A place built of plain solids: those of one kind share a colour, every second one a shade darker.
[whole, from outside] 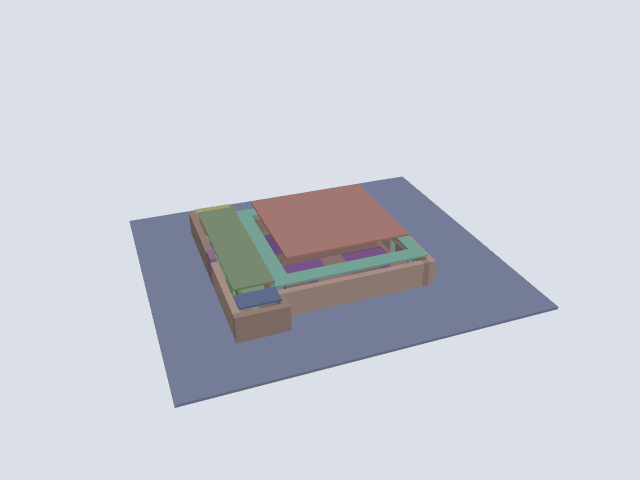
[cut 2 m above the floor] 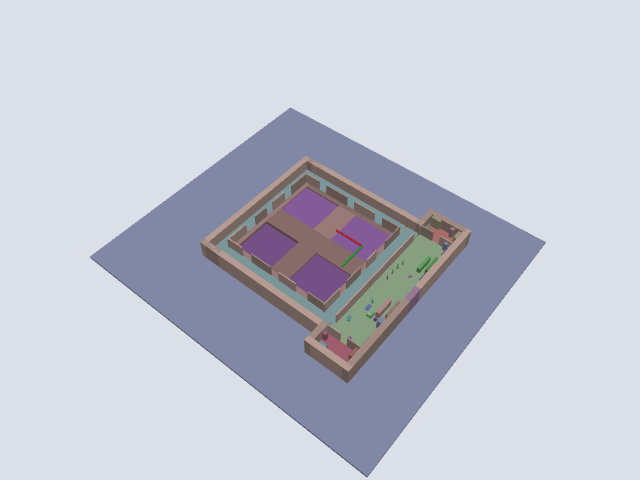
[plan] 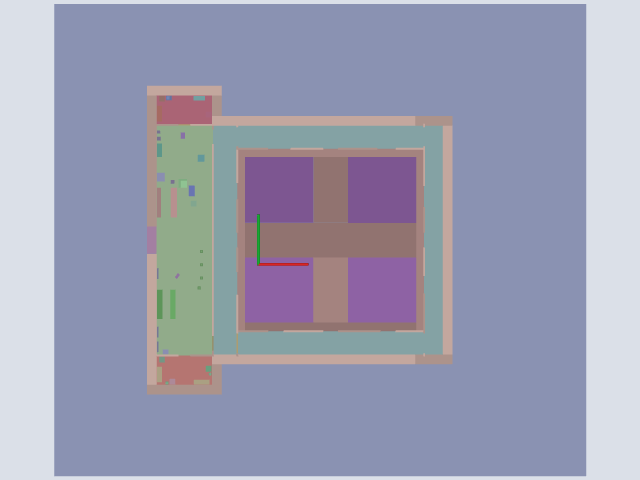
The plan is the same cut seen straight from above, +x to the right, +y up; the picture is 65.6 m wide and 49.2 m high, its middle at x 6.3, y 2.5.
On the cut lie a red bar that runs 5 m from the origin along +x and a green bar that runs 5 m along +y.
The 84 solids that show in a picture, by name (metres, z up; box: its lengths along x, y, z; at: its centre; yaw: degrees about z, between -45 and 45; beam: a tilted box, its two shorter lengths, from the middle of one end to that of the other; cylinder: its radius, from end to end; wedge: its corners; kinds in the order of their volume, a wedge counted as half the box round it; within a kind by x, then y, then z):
{
 "ground_under_all_1": {"box": [54.53, 48.41, 0.4], "at": [6.33, 2.48, -1.5]},
 "wall_1": {"box": [1.0, 4.9, 4.11], "at": [-10.93, -10.89, 0.7]},
 "wall_2": {"box": [1.0, 11.33, 4.11], "at": [-10.93, -4.58, 0.7]},
 "wall_3": {"box": [1.0, 11.33, 4.11], "at": [-10.93, 9.54, 0.7]},
 "wall_4": {"box": [1.0, 4.9, 4.11], "at": [-10.93, 15.86, 0.7]},
 "wall_5": {"box": [2.43, 0.2, 4.11], "at": [-9.42, -9.35, 0.7]},
 "wall_6": {"box": [2.43, 0.2, 4.11], "at": [-9.42, 14.3, 0.7]},
 "wall_7": {"box": [7.65, 1.0, 4.11], "at": [-7.61, -12.85, 0.7]},
 "wall_8": {"box": [7.65, 1.0, 4.11], "at": [-7.61, 17.81, 0.7]},
 "wall_9": {"box": [2.43, 0.2, 4.11], "at": [-5.79, -9.35, 0.7]},
 "wall_10": {"box": [2.43, 0.2, 4.11], "at": [-5.79, 14.3, 0.7]},
 "wall_11": {"box": [0.2, 19.68, 4.11], "at": [-4.68, 2.49, 0.7]},
 "wall_12": {"box": [1.0, 4.1, 4.11], "at": [-4.28, -11.29, 0.7]},
 "wall_13": {"box": [1.0, 4.1, 4.11], "at": [-4.28, 16.25, 0.7]},
 "wall_14": {"box": [3.5, 1.0, 4.11], "at": [-3.03, -9.75, 0.7]},
 "wall_15": {"box": [3.5, 1.0, 4.11], "at": [-3.03, 14.71, 0.7]},
 "wall_16": {"box": [0.2, 3.98, 4.11], "at": [-2.18, -5.11, 0.7]},
 "wall_17": {"box": [0.2, 3.83, 4.11], "at": [-2.18, -5.03, 0.7]},
 "wall_18": {"box": [0.2, 2.5, 4.11], "at": [-2.18, 0.48, 0.7]},
 "wall_19": {"box": [0.2, 2.5, 4.11], "at": [-2.18, 0.48, 0.7]},
 "wall_20": {"box": [0.2, 3.45, 4.11], "at": [-2.18, 4.96, 0.7]},
 "wall_21": {"box": [0.2, 3.63, 4.11], "at": [-2.18, 10.14, 0.7]},
 "wall_22": {"box": [3.25, 0.2, 4.11], "at": [-0.66, 11.86, 0.7]},
 "wall_23": {"box": [3.28, 0.2, 4.11], "at": [-0.64, -6.84, 0.7]},
 "wall_24": {"box": [4.1, 0.2, 4.11], "at": [4.59, -6.84, 0.7]},
 "wall_25": {"box": [3.38, 0.2, 4.11], "at": [4.96, 11.86, 0.7]},
 "wall_26": {"box": [20.95, 1.0, 4.11], "at": [7.39, -9.75, 0.7]},
 "wall_27": {"box": [20.95, 1.0, 4.11], "at": [7.39, 14.71, 0.7]},
 "wall_28": {"box": [4.03, 0.2, 4.11], "at": [10.16, 11.86, 0.7]},
 "wall_29": {"box": [4.35, 0.2, 4.11], "at": [10.32, -6.84, 0.7]},
 "wall_30": {"box": [3.03, 0.2, 4.11], "at": [15.56, -6.84, 0.7]},
 "wall_31": {"box": [3.0, 0.2, 4.11], "at": [15.57, 11.86, 0.7]},
 "wall_32": {"box": [0.2, 4.1, 4.11], "at": [16.97, -5.04, 0.7]},
 "wall_33": {"box": [0.2, 3.95, 4.11], "at": [16.97, -4.97, 0.7]},
 "wall_34": {"box": [0.2, 2.92, 4.11], "at": [16.97, 0.27, 0.7]},
 "wall_35": {"box": [0.2, 2.92, 4.11], "at": [16.97, 0.27, 0.7]},
 "wall_36": {"box": [0.2, 2.65, 4.11], "at": [16.97, 4.55, 0.7]},
 "wall_37": {"box": [0.2, 2.65, 4.11], "at": [16.97, 4.55, 0.7]},
 "wall_38": {"box": [0.2, 3.93, 4.11], "at": [16.97, 9.99, 0.7]},
 "wall_39": {"box": [0.2, 4.08, 4.11], "at": [16.97, 10.07, 0.7]},
 "wall_40": {"box": [3.8, 1.0, 4.11], "at": [17.97, -9.75, 0.7]},
 "wall_41": {"box": [3.8, 1.0, 4.11], "at": [17.97, 14.71, 0.7]},
 "wall_42": {"box": [1.0, 25.45, 4.11], "at": [19.37, 2.48, 0.7]},
 "floor_corr_1": {"box": [2.5, 23.65, 1.35], "at": [-3.43, 2.48, -0.68]},
 "floor_corr_2": {"box": [19.15, 2.5, 1.35], "at": [7.39, -8.1, -0.68]},
 "floor_corr_3": {"box": [19.15, 2.45, 1.35], "at": [7.39, 13.08, -0.68]},
 "floor_corr_4": {"box": [2.0, 23.65, 1.35], "at": [17.97, 2.48, -0.68]},
 "floor_gang_1": {"box": [0.8, 18.7, 1.35], "at": [-1.78, 2.5, -0.68]},
 "floor_gang_2": {"box": [17.55, 0.9, 1.35], "at": [7.39, -6.39, -0.68]},
 "floor_gang_3": {"box": [3.55, 6.65, 1.35], "at": [7.39, -2.62, -0.68]},
 "floor_gang_4": {"box": [17.55, 3.55, 1.35], "at": [7.39, 2.48, -0.68]},
 "floor_gang_5": {"box": [3.55, 6.75, 1.35], "at": [7.39, 7.63, -0.68]},
 "floor_gang_6": {"box": [17.55, 0.85, 1.35], "at": [7.39, 11.43, -0.68]},
 "floor_gang_7": {"box": [0.8, 18.7, 1.35], "at": [16.57, 2.5, -0.68]},
 "step_tier_1": {"box": [7.0, 6.65, 1.35], "at": [2.12, -2.62, -0.68]},
 "step_tier_2": {"box": [7.0, 6.75, 1.12], "at": [2.12, 7.63, -0.79]},
 "step_tier_3": {"box": [7.0, 6.65, 1.14], "at": [12.67, -2.62, -0.78]},
 "step_tier_4": {"box": [7.0, 6.75, 0.74], "at": [12.67, 7.63, -0.98]},
 "floor_foyer_1": {"box": [5.85, 23.65, 1.35], "at": [-7.61, 2.48, -0.68]},
 "ceil_hall_1": {"box": [19.15, 18.7, 0.3], "at": [7.39, 2.5, 6.05]},
 "ceil_corr_1": {"box": [2.5, 23.65, 0.3], "at": [-3.43, 2.48, 3.4]},
 "ceil_corr_2": {"box": [19.15, 2.5, 0.3], "at": [7.39, -8.1, 3.4]},
 "ceil_corr_3": {"box": [19.15, 2.45, 0.3], "at": [7.39, 13.08, 3.4]},
 "ceil_corr_4": {"box": [2.0, 23.65, 0.3], "at": [17.97, 2.48, 3.4]},
 "ceil_foyer_1": {"box": [5.85, 23.65, 0.3], "at": [-7.61, 2.48, 4.35]},
 "floor_cloaks_1": {"box": [5.85, 3.1, 1.35], "at": [-7.61, -10.89, -0.68]},
 "floor_store_1": {"box": [5.85, 3.1, 1.35], "at": [-7.61, 15.86, -0.68]},
 "door_leaf_1": {"box": [0.97, 2.8, 4.62], "at": [-10.95, 2.48, 0.96]},
 "ceil_cloaks_1": {"box": [5.85, 3.1, 0.3], "at": [-7.61, -10.89, 3.4]},
 "ceil_store_1": {"box": [5.85, 3.1, 0.3], "at": [-7.61, 15.86, 3.4]},
 "bar_foyer_1": {"box": [0.4, 3.05, 2.1], "at": [-10.2, 6.33, 1.05]},
 "bar_foyer_2": {"box": [0.65, 3.05, 1.1], "at": [-8.68, 6.33, 0.55]},
 "cloakroom_foyer_1": {"box": [0.55, 3.0, 1.75], "at": [-10.12, -4.09, 0.87]},
 "cloakroom_foyer_2": {"box": [0.55, 3.0, 1.0], "at": [-8.78, -4.09, 0.5]},
 "shelves_cloaks_1": {"box": [0.5, 1.6, 2.0], "at": [-10.15, -11.29, 1.0]},
 "shelves_cloaks_2": {"box": [1.6, 0.5, 2.0], "at": [-5.83, -12.06, 1.0]},
 "shelves_store_1": {"box": [0.5, 1.6, 2.0], "at": [-10.15, 15.46, 1.0]},
 "machine_foyer_1": {"box": [0.8, 0.9, 1.73], "at": [-10.0, 8.96, 0.96]},
 "lockers_store_1": {"box": [1.2, 0.48, 1.8], "at": [-6.08, 17.04, 0.9]},
 "fridge_cloaks_1": {"box": [0.6, 0.6, 1.8], "at": [-8.83, -12.02, 0.9]},
 "fridge_store_1": {"box": [0.6, 0.6, 1.5], "at": [-5.11, 15.36, 0.75]},
 "bench_foyer_1": {"box": [0.5, 1.4, 0.46], "at": [-10.15, 11.71, 0.22]},
 "low_table_foyer_1": {"box": [0.6, 1.09, 0.04], "at": [-6.85, 7.53, 0.41]},
 "cafe_table_foyer_1": {"box": [0.7, 0.7, 0.04], "at": [-5.89, 10.88, 0.72]}
}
